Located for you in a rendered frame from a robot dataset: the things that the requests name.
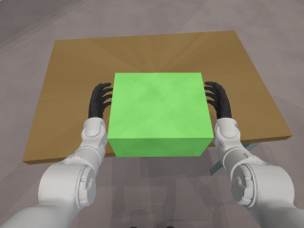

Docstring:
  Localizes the right robot hand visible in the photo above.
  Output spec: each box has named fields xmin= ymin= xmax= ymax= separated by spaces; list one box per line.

xmin=204 ymin=82 xmax=232 ymax=119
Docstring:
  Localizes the robot left forearm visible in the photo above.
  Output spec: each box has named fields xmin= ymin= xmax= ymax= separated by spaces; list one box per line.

xmin=38 ymin=117 xmax=108 ymax=200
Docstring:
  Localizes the robot right upper arm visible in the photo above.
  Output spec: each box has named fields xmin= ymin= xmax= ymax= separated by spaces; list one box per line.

xmin=231 ymin=163 xmax=304 ymax=228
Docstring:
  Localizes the table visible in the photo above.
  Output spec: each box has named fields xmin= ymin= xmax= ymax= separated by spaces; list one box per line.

xmin=22 ymin=30 xmax=293 ymax=176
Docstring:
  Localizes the robot right forearm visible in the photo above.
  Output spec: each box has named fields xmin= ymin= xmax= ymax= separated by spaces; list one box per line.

xmin=213 ymin=118 xmax=295 ymax=202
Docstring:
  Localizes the carton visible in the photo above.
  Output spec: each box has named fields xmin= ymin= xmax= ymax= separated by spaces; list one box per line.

xmin=107 ymin=72 xmax=214 ymax=158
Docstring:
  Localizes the left robot hand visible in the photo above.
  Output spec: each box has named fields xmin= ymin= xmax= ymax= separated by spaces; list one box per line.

xmin=88 ymin=83 xmax=113 ymax=119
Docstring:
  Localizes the robot left upper arm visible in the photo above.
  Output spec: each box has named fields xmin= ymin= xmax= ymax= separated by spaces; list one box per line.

xmin=0 ymin=164 xmax=96 ymax=228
